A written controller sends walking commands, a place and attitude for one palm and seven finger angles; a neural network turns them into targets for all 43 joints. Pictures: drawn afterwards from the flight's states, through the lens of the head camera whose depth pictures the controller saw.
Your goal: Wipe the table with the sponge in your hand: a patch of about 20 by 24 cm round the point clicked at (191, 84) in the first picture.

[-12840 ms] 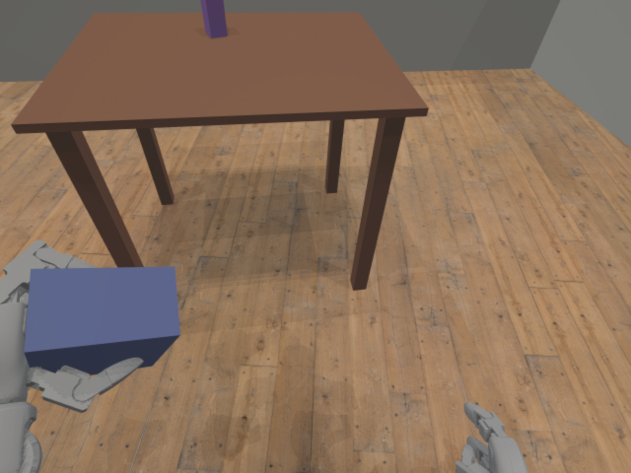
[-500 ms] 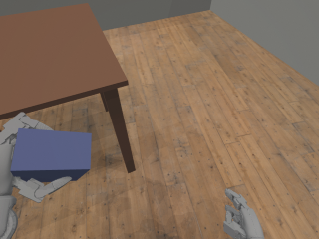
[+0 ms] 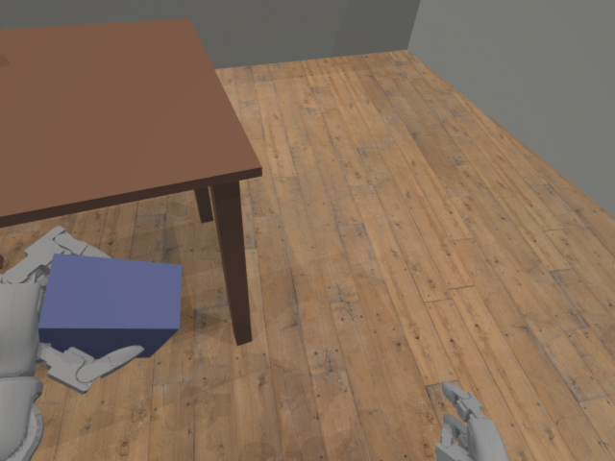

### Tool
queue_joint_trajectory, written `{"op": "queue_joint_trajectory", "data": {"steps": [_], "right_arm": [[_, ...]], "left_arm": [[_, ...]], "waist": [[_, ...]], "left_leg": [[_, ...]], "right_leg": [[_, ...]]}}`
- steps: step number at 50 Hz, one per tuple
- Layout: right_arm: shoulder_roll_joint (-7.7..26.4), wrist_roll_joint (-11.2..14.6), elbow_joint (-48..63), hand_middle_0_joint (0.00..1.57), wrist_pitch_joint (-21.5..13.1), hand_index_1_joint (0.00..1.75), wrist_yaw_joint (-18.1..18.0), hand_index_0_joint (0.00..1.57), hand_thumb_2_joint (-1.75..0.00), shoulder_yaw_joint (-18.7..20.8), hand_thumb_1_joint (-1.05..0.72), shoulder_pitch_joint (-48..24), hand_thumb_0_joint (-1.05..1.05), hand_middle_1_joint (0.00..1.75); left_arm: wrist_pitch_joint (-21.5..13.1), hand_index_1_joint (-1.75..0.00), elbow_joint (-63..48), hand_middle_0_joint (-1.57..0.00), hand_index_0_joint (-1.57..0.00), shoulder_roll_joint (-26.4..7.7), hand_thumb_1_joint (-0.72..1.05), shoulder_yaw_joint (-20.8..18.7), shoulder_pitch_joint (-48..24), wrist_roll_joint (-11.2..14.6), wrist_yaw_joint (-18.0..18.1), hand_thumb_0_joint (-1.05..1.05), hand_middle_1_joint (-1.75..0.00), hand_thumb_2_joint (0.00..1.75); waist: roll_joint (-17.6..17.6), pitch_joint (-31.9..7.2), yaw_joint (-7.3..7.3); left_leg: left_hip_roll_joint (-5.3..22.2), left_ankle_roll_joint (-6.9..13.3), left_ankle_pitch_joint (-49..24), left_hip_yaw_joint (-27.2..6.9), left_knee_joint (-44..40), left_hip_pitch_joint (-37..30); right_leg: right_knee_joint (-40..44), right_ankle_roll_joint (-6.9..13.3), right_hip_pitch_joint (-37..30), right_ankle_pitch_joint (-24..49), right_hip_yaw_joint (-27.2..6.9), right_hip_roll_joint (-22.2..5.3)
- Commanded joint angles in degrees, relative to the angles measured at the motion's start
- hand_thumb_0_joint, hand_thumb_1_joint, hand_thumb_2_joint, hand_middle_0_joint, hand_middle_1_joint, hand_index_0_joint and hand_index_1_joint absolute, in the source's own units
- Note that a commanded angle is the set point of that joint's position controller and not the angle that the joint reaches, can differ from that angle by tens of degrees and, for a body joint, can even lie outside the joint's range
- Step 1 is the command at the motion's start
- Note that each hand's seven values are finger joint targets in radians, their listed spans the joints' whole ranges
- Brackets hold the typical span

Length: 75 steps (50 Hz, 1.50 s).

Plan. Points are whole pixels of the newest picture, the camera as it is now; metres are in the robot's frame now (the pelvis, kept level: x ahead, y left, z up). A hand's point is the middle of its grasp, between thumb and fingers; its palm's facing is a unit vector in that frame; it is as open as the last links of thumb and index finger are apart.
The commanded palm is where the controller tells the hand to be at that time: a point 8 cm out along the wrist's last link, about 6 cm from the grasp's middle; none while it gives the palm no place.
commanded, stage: look again from close up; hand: left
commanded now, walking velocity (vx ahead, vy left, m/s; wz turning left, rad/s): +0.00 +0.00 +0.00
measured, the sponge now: (127, 314) +0.23 +0.22 +0.11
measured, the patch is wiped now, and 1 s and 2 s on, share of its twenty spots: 0.00 0.00 0.00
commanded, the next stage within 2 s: shuffle to correct the standing spot in 0.36 s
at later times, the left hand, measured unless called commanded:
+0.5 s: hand (88, 285) +0.24 +0.25 +0.14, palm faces +0.36 -0.85 -0.39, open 10.8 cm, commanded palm +0.18 +0.28 +0.17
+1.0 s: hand (44, 285) +0.23 +0.28 +0.16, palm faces +0.39 -0.81 -0.44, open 10.8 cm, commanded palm +0.18 +0.32 +0.17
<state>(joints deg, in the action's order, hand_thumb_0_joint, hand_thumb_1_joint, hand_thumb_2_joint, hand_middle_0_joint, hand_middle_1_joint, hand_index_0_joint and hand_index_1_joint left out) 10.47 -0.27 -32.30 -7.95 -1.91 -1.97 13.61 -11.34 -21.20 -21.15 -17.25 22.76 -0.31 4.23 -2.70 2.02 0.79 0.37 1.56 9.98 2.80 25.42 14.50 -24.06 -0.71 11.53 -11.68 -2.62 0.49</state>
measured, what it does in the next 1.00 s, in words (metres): stands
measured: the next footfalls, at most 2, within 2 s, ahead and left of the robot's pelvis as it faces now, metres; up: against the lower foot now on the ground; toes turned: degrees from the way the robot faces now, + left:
right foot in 1.36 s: +0.07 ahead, +0.00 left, +0.00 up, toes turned -6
left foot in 1.68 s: +0.13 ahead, +0.32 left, +0.00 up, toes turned +7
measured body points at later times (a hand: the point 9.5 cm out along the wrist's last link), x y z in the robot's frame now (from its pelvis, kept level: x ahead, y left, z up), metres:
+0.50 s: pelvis +0.03 +0.00 +0.00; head +0.05 +0.02 +0.45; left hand +0.22 +0.29 +0.17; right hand +0.22 -0.22 -0.06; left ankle +0.04 +0.10 -0.74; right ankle +0.02 -0.14 -0.74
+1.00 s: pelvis +0.03 +0.04 -0.02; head +0.05 +0.04 +0.43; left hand +0.21 +0.32 +0.18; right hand +0.20 -0.19 -0.10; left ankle +0.04 +0.10 -0.74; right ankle +0.01 -0.13 -0.74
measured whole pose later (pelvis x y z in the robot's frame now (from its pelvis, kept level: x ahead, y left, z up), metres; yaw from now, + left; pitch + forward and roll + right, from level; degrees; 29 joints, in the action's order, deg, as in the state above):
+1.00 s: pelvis +0.03 +0.04 -0.02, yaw +2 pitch -1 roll -2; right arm 12.7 -0.1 -31.6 -5.4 -0.3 -0.2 12.9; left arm -13.7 -28.5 -22.5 -20.0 26.1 1.2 6.8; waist 0.9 3.0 0.8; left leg -2.6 3.5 18.8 2.4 39.4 19.7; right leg -34.2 -3.4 14.0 -19.6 1.8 -3.7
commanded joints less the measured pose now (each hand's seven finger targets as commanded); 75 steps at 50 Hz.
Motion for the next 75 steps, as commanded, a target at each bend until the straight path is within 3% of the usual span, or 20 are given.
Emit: {"op": "queue_joint_trajectory", "data": {"steps": [1,6,14,23,32,45,47,49,50,52,54,56,60,63,66,67,68,69,72,75], "right_arm": [[7.5,-0.2,9.8,0.20,-3.6,0.30,-0.7,0.20,-0.90,2.4,-0.90,-6.3,0.00,0.30],[7.8,-0.3,8.8,0.20,-4.5,0.30,0.0,0.20,-0.90,2.9,-0.90,-5.2,0.00,0.30],[7.9,0.1,7.2,0.20,-2.0,0.30,-0.7,0.20,-0.90,3.3,-0.90,-6.1,0.00,0.30],[7.9,0.0,9.2,0.20,-1.2,0.30,-1.2,0.20,-0.90,3.4,-0.90,-6.7,0.00,0.30],[9.0,0.1,8.9,0.20,0.1,0.30,-0.2,0.20,-0.90,4.7,-0.90,-5.8,0.00,0.30],[10.1,0.1,9.5,0.20,-1.3,0.30,0.4,0.20,-0.90,4.7,-0.90,-5.7,0.00,0.30],[9.8,0.2,9.1,0.20,-0.8,0.30,0.8,0.20,-0.90,4.8,-0.90,-5.6,0.00,0.30],[9.1,0.3,8.7,0.20,-0.1,0.30,1.5,0.20,-0.90,5.2,-0.90,-5.5,0.00,0.30],[9.6,0.6,8.0,0.20,0.1,0.30,1.7,0.20,-0.90,5.6,-0.90,-6.0,0.00,0.30],[9.4,0.3,6.7,0.20,0.7,0.30,1.9,0.20,-0.90,5.5,-0.90,-5.2,0.00,0.30],[7.8,0.7,5.6,0.20,2.3,0.30,1.3,0.20,-0.90,4.9,-0.90,-4.6,0.00,0.30],[9.2,0.9,7.7,0.20,0.8,0.30,0.9,0.20,-0.90,5.8,-0.90,-5.1,0.00,0.30],[8.8,0.2,6.4,0.20,-1.5,0.30,1.3,0.20,-0.90,5.6,-0.90,-5.3,0.00,0.30],[9.2,0.7,6.3,0.20,-2.9,0.30,1.5,0.20,-0.90,4.7,-0.90,-6.8,0.00,0.30],[8.9,0.2,6.6,0.20,-2.3,0.30,1.6,0.20,-0.90,3.9,-0.90,-6.5,0.00,0.30],[8.3,0.1,6.8,0.20,-1.4,0.30,1.8,0.20,-0.90,4.1,-0.90,-5.7,0.00,0.30],[8.2,0.1,7.6,0.20,-0.5,0.30,2.1,0.20,-0.90,4.7,-0.90,-5.5,0.00,0.30],[9.7,-0.4,6.7,0.20,-0.2,0.30,2.0,0.20,-0.90,4.7,-0.90,-5.9,0.00,0.30],[8.9,0.1,4.4,0.20,0.5,0.30,2.2,0.20,-0.90,4.8,-0.90,-4.3,0.00,0.30],[7.5,0.4,4.7,0.20,1.1,0.30,1.1,0.20,-0.90,4.3,-0.90,-5.6,0.00,0.30]], "left_arm": [[-5.1,-1.60,-20.1,-1.20,-1.20,-11.7,0.10,-10.5,-7.0,1.5,2.4,0.00,-1.60,1.30],[-4.9,-1.60,-21.7,-1.20,-1.20,-9.7,0.10,-8.6,-2.8,2.0,2.7,0.00,-1.60,1.30],[-3.0,-1.60,-13.2,-1.20,-1.20,-8.2,0.10,-7.7,-3.6,2.2,2.6,0.00,-1.60,1.30],[-3.5,-1.60,-20.6,-1.20,-1.20,-11.1,0.10,-9.1,-3.7,2.5,3.1,0.00,-1.60,1.30],[-3.5,-1.60,-15.1,-1.20,-1.20,-9.5,0.10,-8.7,0.8,3.1,3.5,0.00,-1.60,1.30],[-5.9,-1.60,-21.4,-1.20,-1.20,-10.0,0.10,-9.3,-0.7,2.4,3.9,0.00,-1.60,1.30],[-5.7,-1.60,-18.6,-1.20,-1.20,-10.4,0.10,-10.4,0.5,2.3,4.5,0.00,-1.60,1.30],[-6.0,-1.60,-16.8,-1.20,-1.20,-10.4,0.10,-9.9,-0.9,2.8,4.6,0.00,-1.60,1.30],[-6.2,-1.60,-17.3,-1.20,-1.20,-10.5,0.10,-9.9,-2.7,2.7,4.9,0.00,-1.60,1.30],[-5.7,-1.60,-17.6,-1.20,-1.20,-10.6,0.10,-10.7,-3.4,1.9,5.1,0.00,-1.60,1.30],[-5.1,-1.60,-17.7,-1.20,-1.20,-10.5,0.10,-10.7,-2.2,1.7,4.6,0.00,-1.60,1.30],[-5.8,-1.60,-23.9,-1.20,-1.20,-10.9,0.10,-10.7,-4.1,1.6,4.3,0.00,-1.60,1.30],[-6.0,-1.60,-23.2,-1.20,-1.20,-12.0,0.10,-11.5,-3.5,2.1,4.7,0.00,-1.60,1.30],[-5.8,-1.60,-24.7,-1.20,-1.20,-12.0,0.10,-11.6,-1.9,2.8,4.8,0.00,-1.60,1.30],[-4.8,-1.60,-22.0,-1.20,-1.20,-11.7,0.10,-11.9,3.5,2.9,4.8,0.00,-1.60,1.30],[-4.4,-1.60,-20.0,-1.20,-1.20,-12.2,0.10,-12.3,4.7,2.5,5.0,0.00,-1.60,1.30],[-4.2,-1.60,-16.4,-1.20,-1.20,-13.5,0.10,-13.8,6.3,2.8,5.1,0.00,-1.60,1.30],[-4.5,-1.60,-15.5,-1.20,-1.20,-12.2,0.10,-13.7,4.0,4.0,4.9,0.00,-1.60,1.30],[-5.1,-1.60,-11.4,-1.20,-1.20,-11.2,0.10,-13.7,5.7,3.6,4.5,0.00,-1.60,1.30],[-5.9,-1.60,-11.4,-1.20,-1.20,-10.6,0.10,-11.9,3.6,2.6,4.5,0.00,-1.60,1.30]], "waist": [[13.0,-7.5,1.55],[7.1,-13.6,1.00],[5.2,-7.4,0.48],[7.9,-11.0,0.63],[1.1,-8.1,-0.39],[12.7,-7.6,0.39],[4.0,-7.9,0.92],[-11.2,-5.4,0.27],[-13.9,-4.6,0.73],[-8.2,-3.5,-0.39],[5.8,-5.3,-2.72],[28.4,-7.6,-1.69],[9.5,-5.8,-1.00],[13.7,-7.6,-0.27],[10.2,-10.1,1.02],[0.3,-10.6,1.10],[-12.8,-9.8,0.56],[-8.7,-6.2,0.02],[-3.7,-4.8,-0.89],[-5.8,-4.3,-0.39]], "left_leg": [[5.7,0.5,6.0,-7.8,-11.8,0.0],[2.7,-1.2,-15.0,-2.8,-1.6,-7.9],[1.7,-2.1,-6.4,-2.5,-4.2,-6.0],[1.0,-1.9,-11.6,-2.6,-4.7,-8.1],[-0.9,-0.9,-2.5,-1.7,2.6,-3.2],[7.3,3.9,-3.4,-10.4,-3.4,3.7],[3.2,1.8,2.6,-6.4,5.3,11.6],[-1.7,-1.2,10.9,-2.2,24.3,17.0],[0.9,-1.4,17.5,-5.9,31.3,18.8],[5.8,-0.4,18.6,-11.0,23.9,13.5],[-0.2,-1.3,4.9,-4.3,4.5,-2.5],[12.0,6.2,-14.0,-22.1,-6.1,-9.6],[12.8,11.4,-11.6,-20.7,-5.5,-2.8],[8.5,8.0,-12.3,-10.0,-3.1,0.4],[6.5,4.0,0.2,-8.7,3.3,10.0],[2.5,1.8,8.2,-5.4,14.3,18.2],[-2.9,-1.0,16.4,-2.6,32.4,26.8],[-0.2,-2.9,16.8,-7.2,43.3,26.8],[2.6,-4.0,9.3,-8.1,47.0,27.8],[4.1,-3.2,7.7,-4.5,34.7,21.2]], "right_leg": [[-1.7,1.1,-4.2,1.7,3.1,1.6],[1.1,1.4,-5.0,16.1,1.1,-0.7],[5.4,1.1,-0.6,10.0,0.2,-0.9],[4.3,0.8,-4.2,12.8,1.7,-0.1],[6.5,2.9,-1.3,7.3,-3.2,-6.4],[-12.0,1.1,-2.6,-6.8,6.7,-2.4],[-5.1,4.0,-9.6,1.4,0.4,-7.5],[3.7,11.4,-7.0,3.2,-19.7,-23.0],[4.4,13.6,-5.9,6.0,-21.3,-26.6],[-1.5,11.2,0.9,9.1,-14.6,-25.3],[-15.8,3.7,8.9,4.1,0.8,-12.4],[-39.8,-1.1,20.6,-23.3,7.2,-0.4],[-42.8,-0.3,19.3,-18.7,3.6,-4.4],[-26.0,-0.3,8.2,-13.9,8.3,-3.0],[-4.6,1.0,-9.5,-3.6,8.1,-4.2],[1.8,4.6,-16.1,-3.2,-2.8,-12.2],[7.3,11.3,-16.4,0.0,-26.8,-27.2],[8.6,13.2,-8.8,0.4,-27.6,-31.0],[2.5,10.1,-7.7,19.7,-12.1,-22.8],[0.0,7.0,-4.9,26.7,-2.3,-19.0]]}}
